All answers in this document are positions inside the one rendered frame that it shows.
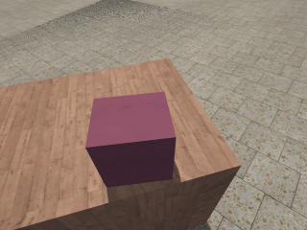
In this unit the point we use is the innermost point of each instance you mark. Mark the carton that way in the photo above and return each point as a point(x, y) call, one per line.
point(131, 139)

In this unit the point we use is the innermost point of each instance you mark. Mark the pedestal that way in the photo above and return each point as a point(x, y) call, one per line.
point(48, 180)

